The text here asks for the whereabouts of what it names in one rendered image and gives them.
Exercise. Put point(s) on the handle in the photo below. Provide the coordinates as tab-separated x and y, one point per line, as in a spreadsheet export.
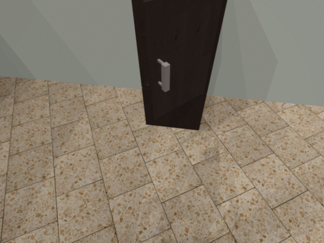
165	75

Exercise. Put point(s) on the cupboard door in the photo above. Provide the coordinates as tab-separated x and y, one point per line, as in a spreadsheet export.
182	33

